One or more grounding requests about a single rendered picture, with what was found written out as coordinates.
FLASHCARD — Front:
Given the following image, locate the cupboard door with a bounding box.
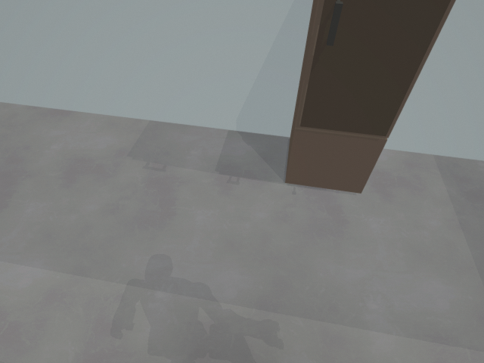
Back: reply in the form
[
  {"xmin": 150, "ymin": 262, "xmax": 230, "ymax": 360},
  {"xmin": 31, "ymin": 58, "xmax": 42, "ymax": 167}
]
[{"xmin": 300, "ymin": 0, "xmax": 451, "ymax": 136}]

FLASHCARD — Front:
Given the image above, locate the handle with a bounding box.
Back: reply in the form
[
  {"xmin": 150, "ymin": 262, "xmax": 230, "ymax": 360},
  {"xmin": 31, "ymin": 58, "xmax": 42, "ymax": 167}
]
[{"xmin": 327, "ymin": 0, "xmax": 343, "ymax": 46}]

